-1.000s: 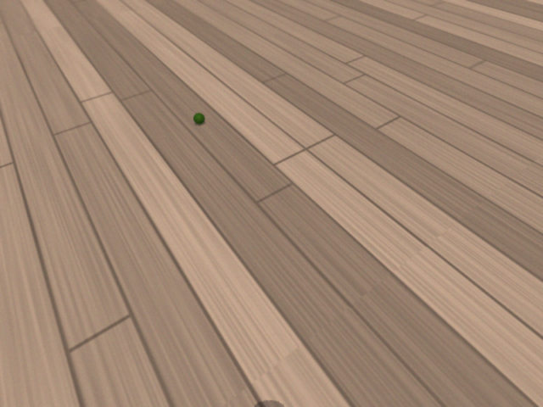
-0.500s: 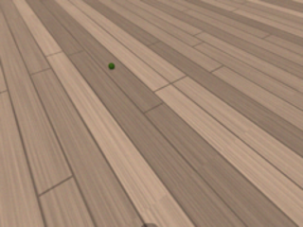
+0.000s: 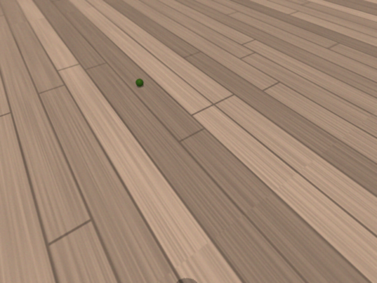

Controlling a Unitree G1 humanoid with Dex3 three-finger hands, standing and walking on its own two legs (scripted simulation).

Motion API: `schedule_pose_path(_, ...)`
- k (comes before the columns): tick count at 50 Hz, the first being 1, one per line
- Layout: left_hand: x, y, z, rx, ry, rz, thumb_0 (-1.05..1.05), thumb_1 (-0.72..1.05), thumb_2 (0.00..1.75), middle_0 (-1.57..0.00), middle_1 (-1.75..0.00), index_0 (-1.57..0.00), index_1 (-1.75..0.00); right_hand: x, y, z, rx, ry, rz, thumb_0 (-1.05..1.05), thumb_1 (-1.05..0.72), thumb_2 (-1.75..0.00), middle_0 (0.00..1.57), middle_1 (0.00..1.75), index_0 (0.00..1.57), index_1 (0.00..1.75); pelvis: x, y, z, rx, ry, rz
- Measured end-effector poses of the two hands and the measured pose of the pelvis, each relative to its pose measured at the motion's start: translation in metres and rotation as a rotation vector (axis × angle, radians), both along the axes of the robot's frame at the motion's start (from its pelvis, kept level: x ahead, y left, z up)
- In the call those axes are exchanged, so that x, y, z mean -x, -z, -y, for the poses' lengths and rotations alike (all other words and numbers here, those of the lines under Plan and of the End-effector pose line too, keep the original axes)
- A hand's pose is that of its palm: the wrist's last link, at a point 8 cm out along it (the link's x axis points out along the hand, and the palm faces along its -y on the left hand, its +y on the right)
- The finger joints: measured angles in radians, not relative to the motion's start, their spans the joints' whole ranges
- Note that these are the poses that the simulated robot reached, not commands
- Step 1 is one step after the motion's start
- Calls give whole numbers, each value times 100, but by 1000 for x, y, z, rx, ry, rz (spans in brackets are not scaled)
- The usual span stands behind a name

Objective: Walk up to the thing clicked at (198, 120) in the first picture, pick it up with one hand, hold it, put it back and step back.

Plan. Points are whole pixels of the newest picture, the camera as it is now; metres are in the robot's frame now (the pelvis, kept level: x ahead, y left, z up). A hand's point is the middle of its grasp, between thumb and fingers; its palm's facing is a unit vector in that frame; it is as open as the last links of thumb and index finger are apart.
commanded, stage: stand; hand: left
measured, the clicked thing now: (139, 82) +1.85 +0.56 -0.75
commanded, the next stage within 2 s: walk up in 0.12 s
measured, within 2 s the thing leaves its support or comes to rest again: neither
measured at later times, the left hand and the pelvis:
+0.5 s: hand out of the picture +0.08 +0.39 -0.18, palm faces +0.11 -0.91 -0.40, open 7.4 cm; pelvis +0.09 +0.08 -0.03, yaw +6 degrees
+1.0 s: hand (86, 168) +0.47 +0.38 -0.14, palm faces +0.09 -0.92 -0.38, open 7.4 cm; pelvis +0.36 +0.08 -0.03, yaw +8 degrees
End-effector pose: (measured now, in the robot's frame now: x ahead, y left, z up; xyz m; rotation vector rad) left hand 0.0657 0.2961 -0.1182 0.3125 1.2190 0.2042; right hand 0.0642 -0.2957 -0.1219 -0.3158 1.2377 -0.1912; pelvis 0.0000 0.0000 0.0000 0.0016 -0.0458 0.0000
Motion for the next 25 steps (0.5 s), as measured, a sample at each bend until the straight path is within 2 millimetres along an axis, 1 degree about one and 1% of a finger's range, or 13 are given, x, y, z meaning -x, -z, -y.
schedule_pose_path(8,-1,-2,-2,14,-7,18,0,90,90,-20,-30,-20,-30,-3,-1,2,-14,-2,9,1,-91,-90,20,30,20,30,-3,0,0,2,-10,-9)
schedule_pose_path(10,-1,-4,-8,16,-21,54,0,90,90,-20,-30,-20,-30,-7,-3,5,-14,-20,7,1,-91,-90,20,30,20,30,-8,2,-1,11,-29,-21)
schedule_pose_path(12,4,-8,-19,4,-43,83,0,90,90,-21,-30,-20,-30,-17,-6,7,0,-48,-6,1,-91,-90,20,30,20,30,-12,2,-4,7,-46,-28)
schedule_pose_path(15,17,-12,-39,-19,-84,74,0,90,90,-21,-30,-20,-30,-41,-14,7,15,-84,8,1,-91,-90,20,30,20,30,-22,1,-15,15,-64,-21)
schedule_pose_path(17,23,-13,-55,-34,-103,47,0,90,90,-21,-30,-20,-30,-62,-20,4,25,-103,32,1,-91,-90,20,30,20,30,-32,1,-23,17,-76,-16)
schedule_pose_path(19,25,-10,-74,-46,-120,22,0,90,90,-21,-30,-20,-30,-84,-26,-3,38,-121,57,1,-91,-90,20,30,20,30,-44,4,-34,20,-88,-12)
schedule_pose_path(22,18,0,-105,-53,-146,1,0,90,90,-20,-30,-20,-30,-119,-32,-18,66,-143,97,1,-91,-90,20,30,20,30,-68,12,-54,28,-106,-9)
schedule_pose_path(25,-3,18,-134,-59,-142,-20,1,90,90,-20,-30,-20,-30,-148,-28,-35,107,-145,154,1,-91,-90,20,30,20,30,-93,28,-79,7,-106,-6)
